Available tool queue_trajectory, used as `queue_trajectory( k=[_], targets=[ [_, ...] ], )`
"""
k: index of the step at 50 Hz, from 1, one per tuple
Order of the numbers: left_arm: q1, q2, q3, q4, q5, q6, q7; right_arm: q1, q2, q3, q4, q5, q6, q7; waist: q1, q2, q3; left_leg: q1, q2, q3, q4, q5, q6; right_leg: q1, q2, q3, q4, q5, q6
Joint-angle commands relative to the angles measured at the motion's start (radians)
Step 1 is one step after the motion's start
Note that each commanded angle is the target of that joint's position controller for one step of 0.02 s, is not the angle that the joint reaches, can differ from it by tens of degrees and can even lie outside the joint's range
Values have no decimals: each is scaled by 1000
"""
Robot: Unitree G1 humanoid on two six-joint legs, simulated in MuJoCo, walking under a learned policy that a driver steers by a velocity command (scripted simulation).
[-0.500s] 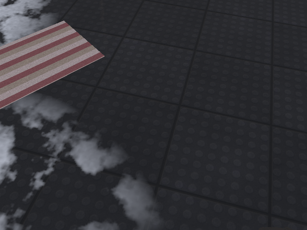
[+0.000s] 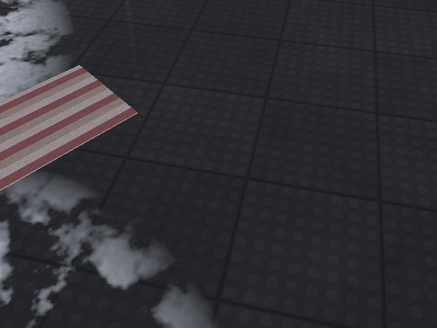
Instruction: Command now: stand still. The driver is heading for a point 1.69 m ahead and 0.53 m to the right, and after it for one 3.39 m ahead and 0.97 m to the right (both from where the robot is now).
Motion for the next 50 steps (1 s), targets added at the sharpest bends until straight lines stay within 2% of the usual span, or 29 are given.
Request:
queue_trajectory(
  k=[1,10,25,50],
  targets=[
    [35,120,23,-20,-3,-5,4,-17,-92,-18,-22,4,-7,-6,7,-1,-50,127,33,-33,-32,236,38,-64,-34,31,-108,205,-27],
    [37,103,19,14,-3,3,2,-23,-102,-18,48,8,10,-18,2,-4,-32,145,36,-33,-35,248,33,-44,-21,15,-120,247,-26],
    [69,85,10,61,0,4,7,-34,-92,-12,128,7,18,-22,-4,-6,5,139,32,-27,-67,166,23,-53,-11,6,-158,155,-23],
    [159,49,-1,95,-3,2,11,31,-66,6,180,9,16,-26,-7,-3,30,112,28,-24,-81,117,18,-69,-2,-1,-176,108,-26]
  ],
)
